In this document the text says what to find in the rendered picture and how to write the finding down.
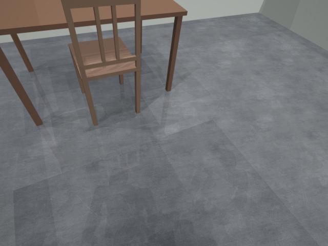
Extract chair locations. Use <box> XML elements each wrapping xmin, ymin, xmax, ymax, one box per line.
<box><xmin>61</xmin><ymin>0</ymin><xmax>141</xmax><ymax>126</ymax></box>

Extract table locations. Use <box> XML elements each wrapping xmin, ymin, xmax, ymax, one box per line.
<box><xmin>0</xmin><ymin>0</ymin><xmax>188</xmax><ymax>126</ymax></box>

